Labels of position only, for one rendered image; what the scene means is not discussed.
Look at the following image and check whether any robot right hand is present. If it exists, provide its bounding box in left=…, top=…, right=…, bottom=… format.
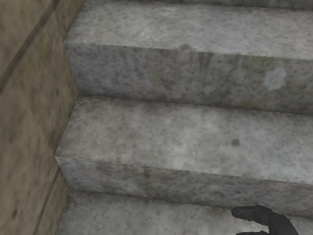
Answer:
left=231, top=205, right=298, bottom=235

